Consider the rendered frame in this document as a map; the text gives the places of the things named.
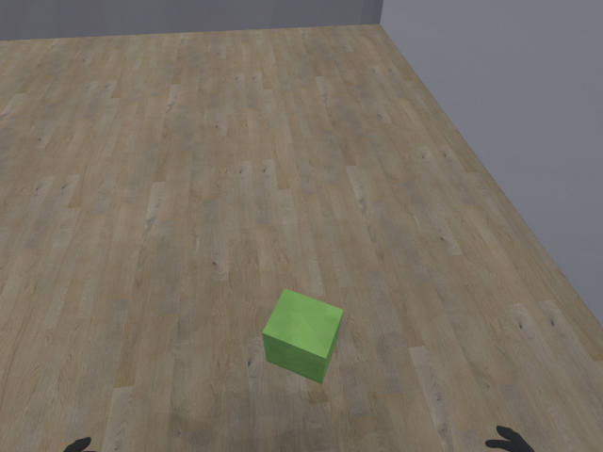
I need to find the carton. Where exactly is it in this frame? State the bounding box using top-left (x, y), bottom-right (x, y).
top-left (262, 289), bottom-right (344, 384)

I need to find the robot right hand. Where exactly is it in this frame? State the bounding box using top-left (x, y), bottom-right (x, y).
top-left (485, 426), bottom-right (534, 452)

